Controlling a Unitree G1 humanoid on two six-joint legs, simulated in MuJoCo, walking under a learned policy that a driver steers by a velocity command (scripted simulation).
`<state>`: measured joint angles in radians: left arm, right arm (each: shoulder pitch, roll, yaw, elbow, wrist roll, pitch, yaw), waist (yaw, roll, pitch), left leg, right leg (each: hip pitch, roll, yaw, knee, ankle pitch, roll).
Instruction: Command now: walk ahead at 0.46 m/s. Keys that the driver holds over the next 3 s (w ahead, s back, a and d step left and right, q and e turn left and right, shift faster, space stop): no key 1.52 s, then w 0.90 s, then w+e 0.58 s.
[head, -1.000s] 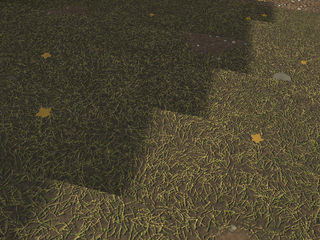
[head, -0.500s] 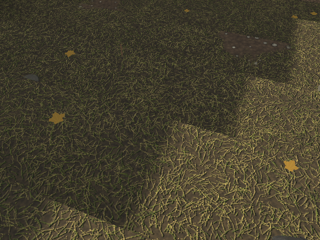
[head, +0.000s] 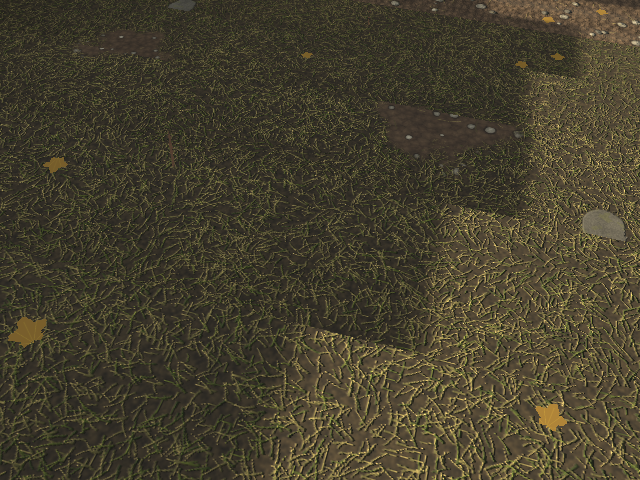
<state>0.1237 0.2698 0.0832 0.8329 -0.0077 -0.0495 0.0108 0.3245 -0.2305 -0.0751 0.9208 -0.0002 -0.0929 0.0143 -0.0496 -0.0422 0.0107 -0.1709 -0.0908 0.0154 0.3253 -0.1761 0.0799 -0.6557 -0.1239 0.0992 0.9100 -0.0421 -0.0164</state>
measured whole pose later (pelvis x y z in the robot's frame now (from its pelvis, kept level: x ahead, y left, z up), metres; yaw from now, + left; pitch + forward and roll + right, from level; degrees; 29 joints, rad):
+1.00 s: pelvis +0.28 -0.11 -0.18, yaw -1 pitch -1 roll -2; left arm 0.37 0.16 0.04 0.99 0.02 0.03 0.04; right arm 0.24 -0.17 -0.06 1.00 0.00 0.01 -0.03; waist 0.03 -0.01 0.02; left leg -0.30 0.05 -0.05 0.57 -0.26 -0.04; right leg -0.20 0.04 -0.04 0.51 -0.30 -0.03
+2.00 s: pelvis +0.43 -0.07 -0.17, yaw +0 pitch +2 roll -1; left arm 0.23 0.21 0.09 0.91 -0.03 -0.06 0.02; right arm 0.48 -0.13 -0.04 1.13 0.00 -0.09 0.00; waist -0.04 -0.03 -0.03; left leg -0.08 -0.04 0.04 0.40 -0.34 0.06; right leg -0.68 -0.10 0.01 1.08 -0.13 -0.03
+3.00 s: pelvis +1.06 +0.00 -0.33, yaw -15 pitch +1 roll -5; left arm 0.59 0.26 0.09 0.91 -0.03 -0.04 0.05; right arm -0.03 -0.29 -0.05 0.80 0.00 -0.14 0.07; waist 0.12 0.05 0.00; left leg -0.42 0.13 -0.10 0.49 0.09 -0.05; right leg -0.08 -0.03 0.26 1.30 -0.87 0.06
